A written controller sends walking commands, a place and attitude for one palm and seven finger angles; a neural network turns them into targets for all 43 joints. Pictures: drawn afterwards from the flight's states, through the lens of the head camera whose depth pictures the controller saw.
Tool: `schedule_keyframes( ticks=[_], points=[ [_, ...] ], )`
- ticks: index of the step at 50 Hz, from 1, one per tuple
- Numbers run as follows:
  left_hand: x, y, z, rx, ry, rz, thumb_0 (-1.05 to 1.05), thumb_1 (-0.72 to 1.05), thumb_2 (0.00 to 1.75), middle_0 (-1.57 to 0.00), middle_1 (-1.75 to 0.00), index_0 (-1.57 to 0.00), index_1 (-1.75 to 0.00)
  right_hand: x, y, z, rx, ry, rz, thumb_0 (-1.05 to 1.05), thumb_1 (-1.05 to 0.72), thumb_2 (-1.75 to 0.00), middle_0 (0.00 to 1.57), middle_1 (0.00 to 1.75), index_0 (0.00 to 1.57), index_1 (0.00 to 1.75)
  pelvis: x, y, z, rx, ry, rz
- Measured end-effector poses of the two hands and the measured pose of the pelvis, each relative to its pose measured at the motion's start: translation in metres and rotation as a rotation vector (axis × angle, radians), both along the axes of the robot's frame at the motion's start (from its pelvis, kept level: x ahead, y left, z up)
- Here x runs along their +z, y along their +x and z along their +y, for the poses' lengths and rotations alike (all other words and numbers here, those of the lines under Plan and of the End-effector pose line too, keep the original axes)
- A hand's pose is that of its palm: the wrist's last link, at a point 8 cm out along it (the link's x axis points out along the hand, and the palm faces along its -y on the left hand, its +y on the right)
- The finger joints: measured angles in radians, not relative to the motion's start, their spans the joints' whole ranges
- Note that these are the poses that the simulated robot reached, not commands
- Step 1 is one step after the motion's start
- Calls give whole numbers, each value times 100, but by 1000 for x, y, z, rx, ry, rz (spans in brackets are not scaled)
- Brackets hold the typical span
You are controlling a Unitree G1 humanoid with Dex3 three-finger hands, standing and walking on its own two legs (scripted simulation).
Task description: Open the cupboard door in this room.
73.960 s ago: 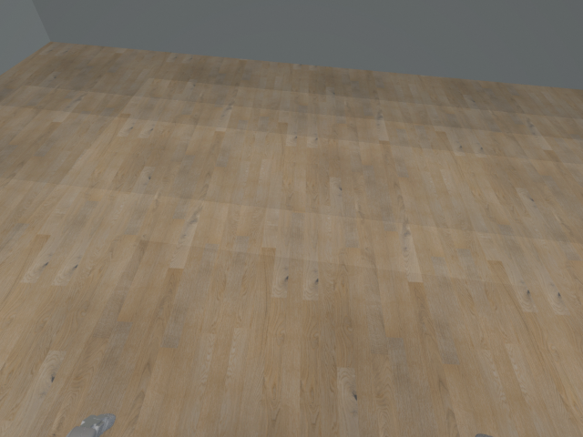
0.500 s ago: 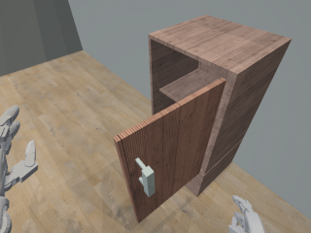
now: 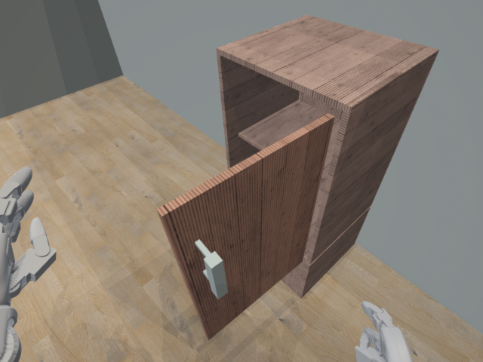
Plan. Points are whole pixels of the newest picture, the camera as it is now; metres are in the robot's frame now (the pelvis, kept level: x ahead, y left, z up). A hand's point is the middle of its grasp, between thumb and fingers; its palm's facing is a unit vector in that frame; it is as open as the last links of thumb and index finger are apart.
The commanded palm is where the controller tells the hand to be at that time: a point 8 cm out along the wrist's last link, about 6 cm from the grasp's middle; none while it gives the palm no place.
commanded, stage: step back with the hand held close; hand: left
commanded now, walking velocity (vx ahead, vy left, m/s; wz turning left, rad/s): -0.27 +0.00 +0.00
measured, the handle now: (210, 268) +0.29 +0.11 -0.03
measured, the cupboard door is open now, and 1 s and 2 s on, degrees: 87 87 87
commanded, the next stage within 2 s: stop stepping back and stand still in 1.24 s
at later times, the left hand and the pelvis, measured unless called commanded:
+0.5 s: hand (12, 295) +0.14 +0.29 +0.15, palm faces +0.40 -0.77 -0.50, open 7.4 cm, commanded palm +0.09 +0.33 +0.17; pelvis -0.06 +0.03 -0.01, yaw -2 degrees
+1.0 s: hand out of the picture +0.07 +0.28 +0.15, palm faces +0.35 -0.79 -0.49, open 7.4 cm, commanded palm +0.00 +0.33 +0.17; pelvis -0.14 +0.03 -0.01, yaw +0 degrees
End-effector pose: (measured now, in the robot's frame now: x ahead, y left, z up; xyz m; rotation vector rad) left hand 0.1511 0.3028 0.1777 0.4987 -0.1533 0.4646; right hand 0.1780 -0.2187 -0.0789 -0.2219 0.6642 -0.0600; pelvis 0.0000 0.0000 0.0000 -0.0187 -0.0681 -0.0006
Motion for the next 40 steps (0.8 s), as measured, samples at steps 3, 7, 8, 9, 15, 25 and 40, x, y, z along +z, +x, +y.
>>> schedule_keyframes(
  ticks=[3,7,8,9,15,25,40],
  points=[
    [-1,7,1,-20,28,14,2,89,90,-21,-30,-21,-30,1,-5,-5,-24,-7,16,1,-90,-90,21,30,20,30,0,-3,1,-12,-3,33],
    [-8,12,-5,-82,38,66,2,89,90,-21,-30,-21,-30,1,-16,-13,-76,-30,38,1,-90,-90,21,30,20,30,0,-8,6,-30,4,62],
    [-9,12,-7,-100,41,77,2,89,90,-21,-30,-21,-30,1,-19,-15,-91,-36,43,1,-90,-90,21,30,20,30,0,-9,8,-32,6,66],
    [-9,12,-8,-115,47,86,2,89,90,-21,-30,-21,-30,1,-22,-17,-106,-42,48,1,-90,-90,21,30,20,30,-1,-10,10,-34,8,69],
    [1,-1,0,-154,108,64,2,88,90,-21,-30,-22,-30,3,-44,-19,-167,-63,60,1,-90,-90,20,30,20,30,-4,-24,18,-40,17,69],
    [-6,-49,23,-88,91,-1,2,88,90,-21,-30,-21,-30,4,-80,1,-142,-68,33,1,-90,-90,20,30,20,30,-10,-62,32,-31,6,58],
    [2,-108,44,-1,152,-99,2,88,90,-21,-30,-21,-30,-14,-118,32,-36,-63,78,1,-90,-90,21,30,20,30,-17,-103,36,22,-12,98]
  ],
)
